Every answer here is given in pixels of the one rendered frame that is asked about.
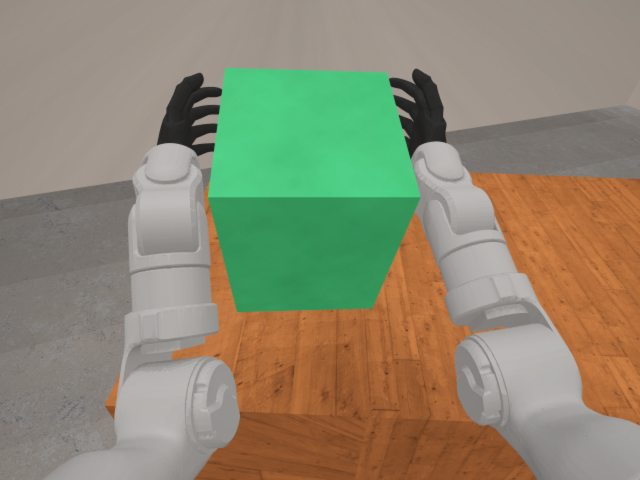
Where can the robot right upper arm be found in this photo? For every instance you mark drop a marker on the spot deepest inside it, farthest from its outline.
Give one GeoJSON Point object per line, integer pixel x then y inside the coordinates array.
{"type": "Point", "coordinates": [523, 382]}

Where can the robot left upper arm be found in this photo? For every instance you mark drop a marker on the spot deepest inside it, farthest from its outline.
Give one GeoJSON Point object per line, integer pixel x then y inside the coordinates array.
{"type": "Point", "coordinates": [170, 418]}

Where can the robot left forearm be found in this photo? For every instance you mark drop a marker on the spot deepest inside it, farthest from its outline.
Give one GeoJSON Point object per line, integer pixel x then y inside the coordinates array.
{"type": "Point", "coordinates": [169, 259]}

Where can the robot right forearm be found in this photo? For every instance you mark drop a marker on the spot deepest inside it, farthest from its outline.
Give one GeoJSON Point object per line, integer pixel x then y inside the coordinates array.
{"type": "Point", "coordinates": [484, 289]}

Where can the pedestal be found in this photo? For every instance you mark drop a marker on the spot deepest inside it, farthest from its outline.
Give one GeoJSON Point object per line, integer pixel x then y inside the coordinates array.
{"type": "Point", "coordinates": [371, 394]}

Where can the right robot hand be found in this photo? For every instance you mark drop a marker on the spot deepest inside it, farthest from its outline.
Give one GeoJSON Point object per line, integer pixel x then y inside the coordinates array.
{"type": "Point", "coordinates": [427, 113]}

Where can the carton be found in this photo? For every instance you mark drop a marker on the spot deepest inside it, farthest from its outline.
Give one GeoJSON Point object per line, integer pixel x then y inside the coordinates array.
{"type": "Point", "coordinates": [312, 187]}

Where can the left robot hand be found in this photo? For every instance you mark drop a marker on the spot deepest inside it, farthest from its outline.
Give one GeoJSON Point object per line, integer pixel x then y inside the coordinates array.
{"type": "Point", "coordinates": [177, 124]}

